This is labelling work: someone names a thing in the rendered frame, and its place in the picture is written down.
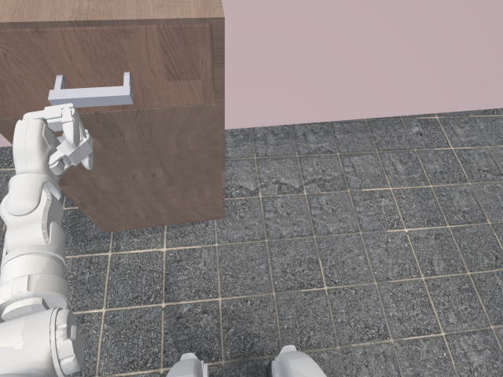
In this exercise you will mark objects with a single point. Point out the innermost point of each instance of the left robot upper arm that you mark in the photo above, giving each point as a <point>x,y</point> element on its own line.
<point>44,344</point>

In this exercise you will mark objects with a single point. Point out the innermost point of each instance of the cabinet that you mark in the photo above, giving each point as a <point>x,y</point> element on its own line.
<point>152,166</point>

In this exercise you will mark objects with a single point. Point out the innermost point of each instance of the right robot shin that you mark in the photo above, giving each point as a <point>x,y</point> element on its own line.
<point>287,349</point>

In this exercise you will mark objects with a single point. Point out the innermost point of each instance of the robot left hand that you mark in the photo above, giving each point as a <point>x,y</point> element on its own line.
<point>37,150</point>

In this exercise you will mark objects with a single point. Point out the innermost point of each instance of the handle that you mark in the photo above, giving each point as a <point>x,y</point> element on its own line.
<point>92,97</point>

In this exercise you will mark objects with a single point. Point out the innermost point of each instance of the robot left thigh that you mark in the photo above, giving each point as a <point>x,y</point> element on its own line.
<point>189,368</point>

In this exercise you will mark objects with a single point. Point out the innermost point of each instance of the drawer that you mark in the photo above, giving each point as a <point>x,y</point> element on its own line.
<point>169,64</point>

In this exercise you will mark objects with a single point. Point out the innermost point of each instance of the left robot forearm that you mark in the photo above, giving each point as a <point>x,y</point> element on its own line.
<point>33,259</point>

